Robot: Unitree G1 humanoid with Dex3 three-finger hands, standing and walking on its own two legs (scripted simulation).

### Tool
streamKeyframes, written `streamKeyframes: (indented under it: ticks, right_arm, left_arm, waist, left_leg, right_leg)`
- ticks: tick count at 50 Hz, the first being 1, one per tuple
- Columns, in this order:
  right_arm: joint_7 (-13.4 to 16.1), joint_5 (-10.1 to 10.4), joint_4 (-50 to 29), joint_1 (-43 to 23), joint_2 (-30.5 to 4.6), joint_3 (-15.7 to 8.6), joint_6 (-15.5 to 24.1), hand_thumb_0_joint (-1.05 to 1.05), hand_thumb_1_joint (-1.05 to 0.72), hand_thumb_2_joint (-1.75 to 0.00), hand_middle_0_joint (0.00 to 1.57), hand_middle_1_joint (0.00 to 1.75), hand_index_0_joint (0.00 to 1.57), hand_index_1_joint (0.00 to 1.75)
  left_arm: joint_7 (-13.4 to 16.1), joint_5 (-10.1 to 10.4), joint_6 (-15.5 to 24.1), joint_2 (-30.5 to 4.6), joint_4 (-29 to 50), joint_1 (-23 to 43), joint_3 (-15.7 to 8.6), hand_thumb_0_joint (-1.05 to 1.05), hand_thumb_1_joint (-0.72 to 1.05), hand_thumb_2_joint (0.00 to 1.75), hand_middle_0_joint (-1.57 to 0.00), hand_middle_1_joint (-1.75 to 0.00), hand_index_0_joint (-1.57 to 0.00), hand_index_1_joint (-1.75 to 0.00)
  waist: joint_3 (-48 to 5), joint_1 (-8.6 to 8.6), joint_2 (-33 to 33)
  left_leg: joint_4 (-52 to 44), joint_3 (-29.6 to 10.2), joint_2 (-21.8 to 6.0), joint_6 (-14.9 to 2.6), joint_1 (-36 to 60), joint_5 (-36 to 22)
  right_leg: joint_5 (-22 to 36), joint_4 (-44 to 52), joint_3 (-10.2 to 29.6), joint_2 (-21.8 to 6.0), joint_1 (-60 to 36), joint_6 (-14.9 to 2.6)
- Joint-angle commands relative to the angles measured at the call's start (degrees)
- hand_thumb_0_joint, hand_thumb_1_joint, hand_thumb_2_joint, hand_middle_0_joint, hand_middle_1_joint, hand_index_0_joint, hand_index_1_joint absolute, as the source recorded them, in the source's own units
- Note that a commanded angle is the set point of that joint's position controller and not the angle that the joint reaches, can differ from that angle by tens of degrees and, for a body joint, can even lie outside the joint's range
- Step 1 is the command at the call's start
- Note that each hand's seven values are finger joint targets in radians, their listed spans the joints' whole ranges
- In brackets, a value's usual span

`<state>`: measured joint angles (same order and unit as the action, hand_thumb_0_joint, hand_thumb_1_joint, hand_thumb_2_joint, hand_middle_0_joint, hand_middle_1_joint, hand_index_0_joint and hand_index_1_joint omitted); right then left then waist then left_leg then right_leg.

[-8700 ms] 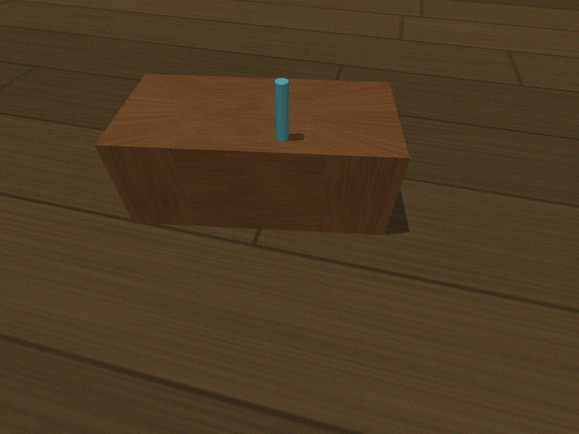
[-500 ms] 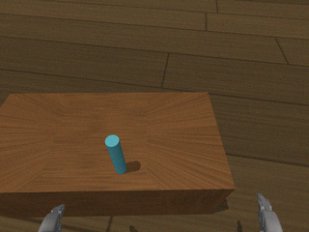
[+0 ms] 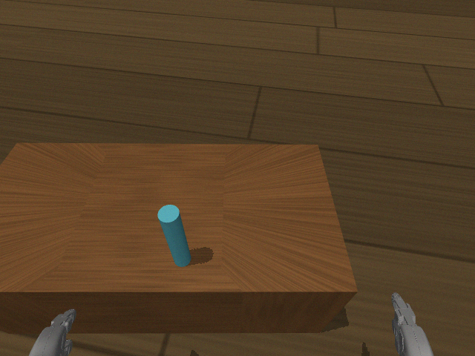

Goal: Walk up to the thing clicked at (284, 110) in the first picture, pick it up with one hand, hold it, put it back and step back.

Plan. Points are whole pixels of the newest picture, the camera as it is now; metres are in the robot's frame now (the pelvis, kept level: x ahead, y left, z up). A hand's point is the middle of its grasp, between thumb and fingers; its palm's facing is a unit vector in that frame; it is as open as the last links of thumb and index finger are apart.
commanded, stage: go down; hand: left
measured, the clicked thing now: (176, 238) +0.43 +0.17 -0.18
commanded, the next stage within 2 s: approach in 1.68 s
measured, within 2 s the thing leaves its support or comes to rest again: neither
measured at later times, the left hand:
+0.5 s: hand (61, 275) +0.27 +0.31 -0.01, palm faces +0.15 -0.97 -0.19, open 17.5 cm
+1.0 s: hand (48, 246) +0.31 +0.34 +0.02, palm faces +0.16 -0.98 -0.14, open 17.3 cm
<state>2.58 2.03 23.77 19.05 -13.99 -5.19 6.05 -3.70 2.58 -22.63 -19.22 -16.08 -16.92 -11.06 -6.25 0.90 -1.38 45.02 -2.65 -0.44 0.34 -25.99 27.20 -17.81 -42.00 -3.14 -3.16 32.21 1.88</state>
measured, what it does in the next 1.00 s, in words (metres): stands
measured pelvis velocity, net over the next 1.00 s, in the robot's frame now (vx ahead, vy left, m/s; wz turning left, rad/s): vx -0.02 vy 0.01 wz -0.02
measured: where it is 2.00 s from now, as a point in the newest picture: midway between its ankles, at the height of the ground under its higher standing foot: outside the picture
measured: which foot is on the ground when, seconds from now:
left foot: down 0.00-1.00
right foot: down 0.00-1.00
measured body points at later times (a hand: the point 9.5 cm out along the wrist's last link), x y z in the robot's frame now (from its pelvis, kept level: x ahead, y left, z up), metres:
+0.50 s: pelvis -0.02 +0.00 -0.01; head +0.01 +0.01 +0.44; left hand +0.26 +0.36 +0.01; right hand +0.12 -0.26 -0.06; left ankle -0.05 +0.12 -0.71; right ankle +0.03 -0.14 -0.71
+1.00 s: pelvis -0.02 +0.01 +0.00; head +0.02 +0.02 +0.44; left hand +0.29 +0.39 +0.03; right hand +0.13 -0.26 -0.06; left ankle -0.05 +0.12 -0.71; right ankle +0.03 -0.14 -0.71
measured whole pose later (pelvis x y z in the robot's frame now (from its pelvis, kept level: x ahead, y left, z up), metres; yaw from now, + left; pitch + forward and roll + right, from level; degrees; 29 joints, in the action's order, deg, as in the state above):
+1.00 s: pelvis -0.02 +0.01 +0.00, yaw -1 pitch +10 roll -1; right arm 4.5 2.1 27.4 18.4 -14.8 -0.2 10.7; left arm -22.9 6.9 -0.3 -35.9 -50.9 17.8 -25.0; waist -5.9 2.0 0.2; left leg 46.8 -1.7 -0.5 0.1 -30.3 26.2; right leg -15.6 -42.2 -2.1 -2.9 36.1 1.9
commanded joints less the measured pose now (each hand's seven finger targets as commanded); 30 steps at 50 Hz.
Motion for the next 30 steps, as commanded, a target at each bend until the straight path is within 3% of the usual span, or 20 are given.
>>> streamKeyframes:
  ticks: [1, 3, 4, 6, 10, 11, 13, 14, 17, 20, 21, 22, 26, 30]
  right_arm:
    - [1.2, 0.4, -12.0, -0.6, -7.1, -2.5, 3.5, 0.00, 0.55, -0.04, 0.05, 0.05, 0.05, 0.05]
    - [1.4, 0.3, -12.6, 0.0, -7.1, -2.0, 4.1, 0.00, 0.55, -0.04, 0.05, 0.05, 0.05, 0.05]
    - [1.5, 0.3, -13.1, 0.3, -6.1, -0.6, 4.5, 0.00, 0.55, -0.04, 0.05, 0.05, 0.05, 0.05]
    - [2.0, 0.5, -14.1, 0.4, -6.2, -0.2, 5.0, 0.00, 0.55, -0.04, 0.05, 0.05, 0.05, 0.05]
    - [3.3, 0.5, -11.8, 2.8, -8.0, -2.1, 6.7, 0.00, 0.55, -0.04, 0.05, 0.05, 0.05, 0.05]
    - [3.4, 0.5, -11.1, 3.0, -7.5, -1.4, 6.9, 0.00, 0.56, -0.04, 0.05, 0.05, 0.05, 0.05]
    - [3.4, 0.5, -11.5, 1.9, -7.6, -0.7, 7.6, 0.00, 0.55, -0.04, 0.05, 0.05, 0.05, 0.05]
    - [3.6, 0.7, -13.0, 1.2, -8.7, -1.9, 7.8, 0.00, 0.56, -0.04, 0.05, 0.05, 0.05, 0.05]
    - [2.8, 0.6, -10.5, 1.0, -6.2, 2.0, 7.8, 0.00, 0.55, -0.04, 0.05, 0.05, 0.05, 0.05]
    - [2.5, 0.8, -11.8, -2.3, -7.7, 1.2, 8.3, 0.00, 0.56, -0.04, 0.05, 0.05, 0.05, 0.05]
    - [2.2, 0.8, -11.0, -1.6, -7.0, 1.6, 8.3, 0.00, 0.56, -0.04, 0.05, 0.05, 0.05, 0.05]
    - [2.1, 0.8, -11.0, -1.4, -8.0, 1.1, 8.5, 0.00, 0.55, -0.04, 0.05, 0.05, 0.05, 0.05]
    - [2.1, 0.9, -8.1, -1.9, -10.1, -1.6, 8.8, 0.00, 0.55, -0.04, 0.05, 0.05, 0.05, 0.05]
    - [2.1, 0.7, -8.7, -1.2, -9.5, -0.9, 9.0, 0.00, 0.55, -0.04, 0.05, 0.05, 0.05, 0.05]
  left_arm:
    - [-0.6, -0.1, 3.2, -13.1, 10.7, 2.2, -6.5, 0.00, -0.61, 0.05, -0.09, -0.06, -0.08, -0.06]
    - [-1.6, 0.2, 3.8, -14.4, 10.6, 7.6, -6.7, 0.00, -0.61, 0.03, -0.09, -0.06, -0.09, -0.06]
    - [-1.9, 0.1, 4.4, -15.1, 11.7, 10.4, -6.9, 0.00, -0.61, 0.03, -0.10, -0.06, -0.09, -0.07]
    - [-2.5, 0.5, 6.0, -18.6, 11.6, 15.6, -9.3, 0.00, -0.61, 0.05, -0.09, -0.05, -0.08, -0.06]
    - [-4.1, 1.7, 8.6, -22.7, 8.4, 23.1, -12.6, 0.00, -0.61, 0.05, -0.08, -0.05, -0.07, -0.05]
    - [-4.8, 1.7, 9.1, -24.2, 8.5, 25.0, -13.2, 0.00, -0.60, 0.06, -0.07, -0.05, -0.07, -0.05]
    - [-6.6, 2.4, 9.1, -23.2, 3.3, 25.2, -12.6, 0.00, -0.58, 0.05, -0.07, -0.04, -0.07, -0.05]
    - [-7.0, 2.7, 9.3, -25.7, 3.6, 27.6, -14.4, 0.00, -0.57, 0.06, -0.07, -0.04, -0.07, -0.05]
    - [-9.8, 3.6, 9.1, -22.9, -4.7, 28.2, -12.3, 0.00, -0.58, 0.05, -0.07, -0.05, -0.07, -0.05]
    - [-11.8, 4.1, 9.8, -26.4, -11.2, 28.2, -14.4, 0.00, -0.60, 0.04, -0.07, -0.05, -0.08, -0.05]
    - [-12.3, 4.3, 10.5, -26.8, -8.9, 30.8, -14.3, 0.00, -0.59, 0.04, -0.07, -0.05, -0.08, -0.05]
    - [-12.8, 4.4, 11.0, -27.2, -13.0, 30.1, -15.0, 0.00, -0.57, 0.05, -0.06, -0.05, -0.07, -0.05]
    - [-14.1, 4.7, 14.6, -30.0, -13.2, 35.2, -16.2, 0.00, -0.56, 0.06, -0.06, -0.06, -0.07, -0.05]
    - [-14.4, 4.1, 18.0, -31.8, -12.4, 39.5, -17.1, 0.00, -0.55, 0.06, -0.06, -0.05, -0.07, -0.04]
  waist:
    - [-4.2, -0.28, -0.6]
    - [-3.5, 1.13, -0.2]
    - [-4.2, 1.13, -1.4]
    - [-5.6, 1.38, -2.8]
    - [-6.3, 2.70, -4.2]
    - [-6.3, 2.16, -5.4]
    - [-7.4, 1.60, -5.3]
    - [-9.1, 1.46, -4.8]
    - [-5.6, 0.33, -4.9]
    - [-6.3, -0.98, -1.7]
    - [-7.2, -1.14, -2.4]
    - [-7.7, -0.81, -1.1]
    - [-9.8, -1.22, -3.9]
    - [-15.3, -0.79, -4.2]
  left_leg:
    - [-7.4, 2.3, 1.8, -0.07, -4.3, -14.6]
    - [-7.3, 2.1, 1.7, -0.23, -4.9, -12.0]
    - [-7.1, 1.8, 1.4, -0.19, -4.4, -12.4]
    - [-6.7, 1.6, 1.4, -0.15, -4.2, -12.7]
    - [-6.1, 1.2, 1.3, -0.34, -4.1, -10.9]
    - [-6.1, 1.3, 1.4, -0.32, -4.1, -10.6]
    - [-6.1, 0.9, 1.3, -0.14, -4.1, -11.8]
    - [-6.3, 1.0, 1.3, -0.29, -3.6, -11.7]
    - [-6.9, 0.7, 1.3, -0.31, -5.8, -11.6]
    - [-7.2, 0.6, 1.1, -0.51, -8.0, -10.2]
    - [-7.2, 0.8, 1.1, -0.55, -8.1, -10.6]
    - [-7.0, 0.7, 0.9, -0.48, -7.9, -12.4]
    - [-6.0, 0.9, 0.4, 0.30, -6.0, -17.9]
    - [-5.5, 0.7, 0.2, 0.57, -2.4, -23.1]
  right_leg:
    - [7.2, 4.7, -0.6, 1.4, -9.8, -2.20]
    - [5.4, 4.9, -0.6, 1.6, -8.0, -1.94]
    - [5.8, 4.3, -0.6, 1.6, -8.3, -2.04]
    - [6.3, 3.9, -0.1, 1.4, -8.1, -2.09]
    - [5.4, 3.1, 0.3, 1.3, -7.1, -2.02]
    - [5.2, 3.0, 0.4, 1.3, -7.2, -2.12]
    - [6.0, 2.7, 0.2, 1.5, -8.0, -2.23]
    - [6.1, 2.7, 0.1, 1.5, -8.9, -2.20]
    - [5.3, 2.9, -0.2, 1.7, -8.0, -2.45]
    - [3.3, 3.3, -0.6, 2.0, -8.1, -2.40]
    - [3.7, 3.1, -0.4, 2.1, -9.2, -2.40]
    - [5.0, 2.8, -0.4, 2.2, -9.3, -2.43]
    - [8.5, 1.5, 0.1, 2.4, -8.6, -2.89]
    - [12.5, 1.0, 0.4, 2.5, -10.9, -3.10]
